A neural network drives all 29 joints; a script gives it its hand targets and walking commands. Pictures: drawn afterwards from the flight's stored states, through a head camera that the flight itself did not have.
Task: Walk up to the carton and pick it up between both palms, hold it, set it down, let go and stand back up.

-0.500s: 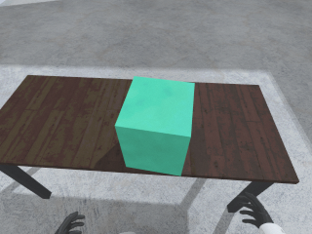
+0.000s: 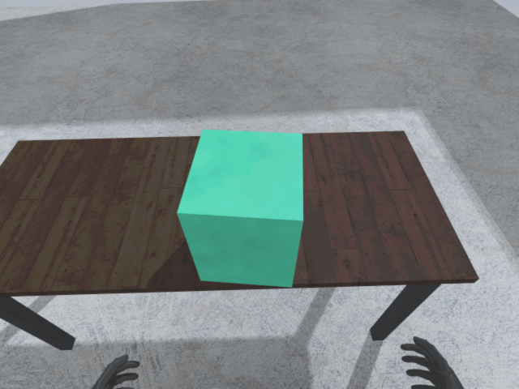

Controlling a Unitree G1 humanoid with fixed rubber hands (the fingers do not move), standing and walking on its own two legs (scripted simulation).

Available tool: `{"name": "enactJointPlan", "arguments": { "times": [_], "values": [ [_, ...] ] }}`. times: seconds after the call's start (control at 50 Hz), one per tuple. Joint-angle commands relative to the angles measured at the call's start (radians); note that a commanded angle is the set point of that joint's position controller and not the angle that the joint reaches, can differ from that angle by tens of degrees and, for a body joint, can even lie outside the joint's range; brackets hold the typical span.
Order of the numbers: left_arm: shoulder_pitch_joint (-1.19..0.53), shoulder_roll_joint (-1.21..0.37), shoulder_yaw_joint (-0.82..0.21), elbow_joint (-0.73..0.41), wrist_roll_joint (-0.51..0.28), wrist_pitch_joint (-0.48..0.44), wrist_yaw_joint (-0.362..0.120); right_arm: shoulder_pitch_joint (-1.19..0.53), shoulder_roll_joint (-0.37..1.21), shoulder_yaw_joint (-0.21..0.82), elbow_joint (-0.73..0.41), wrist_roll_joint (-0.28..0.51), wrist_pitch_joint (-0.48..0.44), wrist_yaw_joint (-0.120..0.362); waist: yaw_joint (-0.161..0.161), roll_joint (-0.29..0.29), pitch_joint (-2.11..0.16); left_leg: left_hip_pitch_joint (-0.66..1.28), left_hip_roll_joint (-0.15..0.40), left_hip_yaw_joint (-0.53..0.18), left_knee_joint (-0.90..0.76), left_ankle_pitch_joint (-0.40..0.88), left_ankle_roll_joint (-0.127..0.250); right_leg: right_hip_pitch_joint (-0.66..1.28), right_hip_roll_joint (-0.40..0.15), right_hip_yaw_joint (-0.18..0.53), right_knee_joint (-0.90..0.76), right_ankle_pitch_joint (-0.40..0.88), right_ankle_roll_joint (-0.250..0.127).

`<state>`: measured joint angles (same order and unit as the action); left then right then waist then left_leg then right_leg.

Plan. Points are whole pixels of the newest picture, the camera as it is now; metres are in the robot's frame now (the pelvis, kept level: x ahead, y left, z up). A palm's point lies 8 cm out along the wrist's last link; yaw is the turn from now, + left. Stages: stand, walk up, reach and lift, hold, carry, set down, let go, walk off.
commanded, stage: walk up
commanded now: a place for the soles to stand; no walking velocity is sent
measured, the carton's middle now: (248, 211) +0.45 +0.05 -0.06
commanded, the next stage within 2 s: reach and lift in 1.48 s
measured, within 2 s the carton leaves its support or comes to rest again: neither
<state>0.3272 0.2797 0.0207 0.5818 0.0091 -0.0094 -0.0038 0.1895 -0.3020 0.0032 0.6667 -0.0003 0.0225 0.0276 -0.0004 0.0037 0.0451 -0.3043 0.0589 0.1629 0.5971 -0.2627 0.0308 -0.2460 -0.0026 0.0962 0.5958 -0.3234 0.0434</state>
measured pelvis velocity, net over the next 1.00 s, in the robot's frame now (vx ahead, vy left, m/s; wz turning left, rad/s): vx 0.04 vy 0.02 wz -0.11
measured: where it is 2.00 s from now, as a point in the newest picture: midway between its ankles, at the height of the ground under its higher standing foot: outside the picture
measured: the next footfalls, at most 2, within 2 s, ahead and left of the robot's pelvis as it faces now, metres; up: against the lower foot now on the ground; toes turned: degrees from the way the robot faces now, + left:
none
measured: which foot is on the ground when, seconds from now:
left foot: down 0.00-1.00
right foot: down 0.00-1.00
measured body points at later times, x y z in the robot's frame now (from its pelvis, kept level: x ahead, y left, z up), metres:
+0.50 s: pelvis +0.03 +0.02 -0.01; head +0.05 +0.01 +0.44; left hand +0.17 +0.27 -0.10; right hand +0.10 -0.27 -0.12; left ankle +0.04 +0.10 -0.73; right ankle +0.03 -0.12 -0.73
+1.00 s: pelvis +0.04 +0.02 +0.00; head +0.04 +0.01 +0.45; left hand +0.22 +0.25 -0.09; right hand +0.12 -0.27 -0.10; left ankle +0.04 +0.10 -0.73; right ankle +0.02 -0.12 -0.73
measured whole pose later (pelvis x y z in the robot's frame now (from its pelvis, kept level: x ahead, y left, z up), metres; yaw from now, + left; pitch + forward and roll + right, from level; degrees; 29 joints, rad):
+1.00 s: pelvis +0.04 +0.02 +0.00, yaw -7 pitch -2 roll +0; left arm 0.23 0.26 0.02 0.60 0.01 0.00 0.01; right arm 0.29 -0.32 -0.01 0.61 0.00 0.03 0.03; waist -0.01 0.01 0.05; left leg -0.23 0.04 0.20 0.62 -0.36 0.05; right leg -0.26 0.00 0.06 0.64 -0.34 0.02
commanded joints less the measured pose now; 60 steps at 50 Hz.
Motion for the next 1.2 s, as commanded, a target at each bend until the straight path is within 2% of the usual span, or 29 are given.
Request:
{"name": "enactJointPlan", "arguments": {
  "times": [0.0, 0.08, 0.1, 0.12, 0.14, 0.18, 0.2, 0.22, 0.24, 0.26, 0.28, 0.3, 0.32, 0.34, 0.38, 0.4, 0.42, 0.44, 0.46, 0.48, 0.5, 0.52, 0.54, 0.56, 0.6, 0.64, 0.7, 0.94, 1.18],
  "values": [
    [0.007, 0.141, 0.046, -0.082, 0.001, -0.020, 0.003, -0.031, -0.138, -0.038, -0.083, -0.001, -0.015, -0.005, -0.006, 0.007, -0.037, 0.061, 0.122, -0.146, -0.176, -0.080, 0.042, -0.090, -0.041, 0.067, -0.086, 0.099, -0.069],
    [0.014, 0.145, 0.051, -0.083, 0.002, -0.020, 0.003, -0.023, -0.148, -0.040, -0.086, -0.003, -0.012, -0.007, -0.008, -0.001, -0.053, 0.082, 0.128, -0.135, -0.163, -0.094, 0.043, -0.110, -0.033, 0.084, -0.080, 0.093, -0.073],
    [0.084, 0.145, 0.071, -0.076, 0.022, -0.021, 0.008, 0.015, -0.163, -0.056, -0.088, -0.035, -0.004, 0.000, -0.005, 0.023, -0.063, 0.073, 0.107, -0.112, -0.133, -0.267, 0.053, -0.096, -0.024, 0.088, -0.077, -0.096, -0.096],
    [0.082, 0.155, 0.078, -0.077, 0.027, -0.019, 0.010, 0.018, -0.153, -0.058, -0.093, -0.036, 0.001, 0.004, -0.005, 0.003, -0.020, 0.028, 0.096, -0.119, -0.117, -0.328, 0.050, -0.121, -0.030, 0.117, -0.094, -0.185, -0.110],
    [0.083, 0.167, 0.086, -0.081, 0.029, -0.019, 0.013, 0.021, -0.145, -0.059, -0.101, -0.035, 0.003, 0.008, -0.001, -0.017, 0.005, -0.012, 0.083, -0.122, -0.091, -0.342, 0.041, -0.134, -0.048, 0.164, -0.126, -0.254, -0.128],
    [0.083, 0.198, 0.097, -0.084, 0.029, -0.019, 0.019, 0.015, -0.124, -0.059, -0.125, -0.036, 0.001, 0.014, 0.011, -0.087, 0.052, -0.055, 0.026, -0.111, 0.020, -0.253, 0.010, -0.168, -0.119, 0.320, -0.228, -0.336, -0.176],
    [0.060, 0.212, 0.101, -0.088, 0.030, -0.017, 0.022, 0.031, -0.115, -0.057, -0.132, -0.038, -0.003, 0.016, 0.005, -0.122, 0.072, -0.072, 0.007, -0.117, 0.048, -0.201, 0.002, -0.171, -0.155, 0.377, -0.254, -0.327, -0.200],
    [0.031, 0.216, 0.100, -0.096, 0.032, -0.014, 0.024, 0.050, -0.111, -0.057, -0.137, -0.041, -0.010, 0.016, -0.005, -0.136, 0.080, -0.068, 0.009, -0.133, 0.036, -0.153, 0.003, -0.172, -0.170, 0.391, -0.239, -0.267, -0.206],
    [0.006, 0.208, 0.095, -0.100, 0.032, -0.014, 0.024, 0.074, -0.114, -0.058, -0.136, -0.043, -0.019, 0.016, -0.018, -0.137, 0.064, -0.028, 0.022, -0.150, -0.001, -0.113, 0.007, -0.181, -0.160, 0.354, -0.201, -0.188, -0.195],
    [-0.004, 0.188, 0.086, -0.107, 0.029, -0.015, 0.021, 0.096, -0.128, -0.061, -0.135, -0.045, -0.029, 0.013, -0.031, -0.110, 0.040, 0.051, 0.046, -0.181, -0.048, -0.066, 0.020, -0.215, -0.129, 0.292, -0.142, -0.095, -0.167],
    [-0.013, 0.157, 0.073, -0.116, 0.025, -0.016, 0.016, 0.124, -0.155, -0.071, -0.128, -0.046, -0.037, 0.008, -0.047, -0.056, 0.011, 0.146, 0.100, -0.245, -0.114, -0.055, 0.047, -0.277, -0.068, 0.192, -0.045, -0.033, -0.125],
    [-0.004, 0.108, 0.057, -0.123, 0.017, -0.015, 0.014, 0.147, -0.196, -0.082, -0.109, -0.037, -0.042, 0.001, -0.052, 0.051, -0.006, 0.205, 0.195, -0.362, -0.207, -0.038, 0.092, -0.319, 0.019, 0.052, 0.124, -0.012, -0.069],
    [0.028, 0.089, 0.050, -0.112, 0.016, -0.011, 0.024, 0.158, -0.205, -0.084, -0.096, -0.026, -0.039, -0.006, -0.046, 0.087, -0.012, 0.215, 0.293, -0.428, -0.243, 0.047, 0.148, -0.306, 0.039, -0.035, 0.197, -0.115, -0.040],
    [0.044, 0.084, 0.049, -0.106, 0.023, -0.009, 0.033, 0.165, -0.193, -0.077, -0.093, -0.026, -0.034, -0.011, -0.038, 0.080, 0.003, 0.211, 0.324, -0.437, -0.226, 0.173, 0.179, -0.290, 0.022, -0.051, 0.223, -0.189, -0.036],
    [0.035, 0.072, 0.047, -0.110, 0.019, -0.015, 0.038, 0.167, -0.172, -0.060, -0.091, -0.026, -0.022, -0.015, -0.031, 0.091, 0.023, 0.135, 0.287, -0.322, -0.188, 0.397, 0.172, -0.207, 0.006, -0.061, 0.185, -0.197, -0.047],
    [0.049, 0.065, 0.048, -0.108, 0.015, -0.024, 0.036, 0.134, -0.170, -0.051, -0.094, -0.023, -0.015, -0.015, -0.003, 0.100, 0.011, 0.072, 0.243, -0.240, -0.149, 0.448, 0.143, -0.105, -0.006, -0.065, 0.064, -0.093, -0.058],
    [0.077, 0.076, 0.054, -0.107, 0.014, -0.033, 0.033, 0.089, -0.170, -0.043, -0.099, -0.016, -0.008, -0.011, 0.028, 0.093, -0.021, -0.010, 0.185, -0.166, -0.098, 0.417, 0.099, 0.027, -0.015, -0.046, -0.040, 0.098, -0.076],
    [0.098, 0.114, 0.067, -0.102, 0.022, -0.037, 0.032, 0.063, -0.160, -0.038, -0.113, -0.016, -0.003, -0.007, 0.042, 0.065, -0.053, -0.079, 0.126, -0.102, -0.013, 0.332, 0.051, 0.113, -0.057, 0.057, -0.058, 0.229, -0.107],
    [0.064, 0.173, 0.077, -0.107, 0.027, -0.033, 0.030, 0.069, -0.118, -0.026, -0.133, -0.009, -0.003, -0.007, 0.029, -0.024, -0.084, -0.094, 0.075, -0.076, 0.061, 0.210, 0.002, 0.102, -0.161, 0.230, -0.108, 0.261, -0.158],
    [0.044, 0.214, 0.083, -0.103, 0.018, -0.024, 0.029, 0.098, -0.103, -0.027, -0.134, -0.013, 0.003, -0.010, 0.015, -0.057, -0.103, -0.005, 0.026, -0.094, 0.084, -0.001, -0.018, 0.002, -0.238, 0.331, -0.149, 0.210, -0.227],
    [0.004, 0.218, 0.081, -0.097, 0.011, -0.016, 0.027, 0.116, -0.105, -0.031, -0.126, -0.015, 0.009, -0.012, -0.003, -0.077, -0.080, 0.052, 0.029, -0.135, 0.032, -0.063, -0.012, -0.055, -0.236, 0.309, -0.131, 0.209, -0.245],
    [-0.028, 0.196, 0.069, -0.096, 0.011, -0.013, 0.023, 0.130, -0.114, -0.034, -0.121, -0.016, 0.003, -0.011, -0.015, -0.074, -0.074, 0.080, 0.050, -0.157, -0.030, 0.008, -0.004, -0.066, -0.191, 0.236, -0.101, 0.216, -0.211],
    [-0.055, 0.164, 0.055, -0.105, 0.009, -0.011, 0.020, 0.147, -0.130, -0.039, -0.108, -0.014, -0.010, -0.010, -0.021, -0.061, -0.067, 0.107, 0.079, -0.174, -0.085, 0.106, 0.004, -0.073, -0.129, 0.135, -0.058, 0.244, -0.158],
    [-0.055, 0.131, 0.043, -0.110, 0.008, -0.011, 0.019, 0.154, -0.159, -0.050, -0.098, -0.010, -0.023, -0.011, -0.017, -0.027, -0.063, 0.118, 0.112, -0.197, -0.121, 0.204, 0.017, -0.072, -0.077, 0.063, -0.006, 0.285, -0.113],
    [-0.041, 0.100, 0.032, -0.096, 0.007, -0.008, 0.019, 0.151, -0.177, -0.057, -0.090, -0.004, -0.030, -0.014, -0.006, 0.008, -0.050, 0.104, 0.151, -0.199, -0.145, 0.294, 0.053, -0.044, -0.039, -0.006, 0.037, 0.264, -0.077],
    [-0.052, 0.102, 0.034, -0.089, 0.012, -0.007, 0.020, 0.157, -0.160, -0.050, -0.095, -0.002, -0.027, -0.014, -0.008, 0.002, -0.061, 0.106, 0.139, -0.165, -0.121, 0.361, 0.045, -0.011, -0.050, 0.000, 0.016, 0.295, -0.082],
    [-0.067, 0.116, 0.038, -0.083, 0.011, -0.007, 0.020, 0.147, -0.146, -0.050, -0.108, -0.004, -0.018, -0.012, -0.008, 0.022, -0.083, 0.111, 0.114, -0.128, -0.105, 0.321, 0.033, 0.006, -0.063, 0.013, 0.014, 0.322, -0.092],
    [-0.115, 0.128, 0.044, -0.069, 0.004, -0.009, 0.012, 0.114, -0.144, -0.055, -0.127, -0.005, -0.011, -0.002, -0.013, -0.013, -0.039, 0.085, 0.099, -0.123, -0.135, 0.072, 0.046, -0.033, -0.066, 0.048, -0.045, 0.208, -0.093],
    [-0.099, 0.126, 0.047, -0.065, 0.006, -0.016, 0.005, 0.129, -0.139, -0.055, -0.112, -0.008, -0.021, -0.004, -0.014, -0.032, -0.011, 0.089, 0.095, -0.139, -0.155, -0.014, 0.040, -0.078, -0.063, 0.070, -0.090, 0.137, -0.096]
  ]
}}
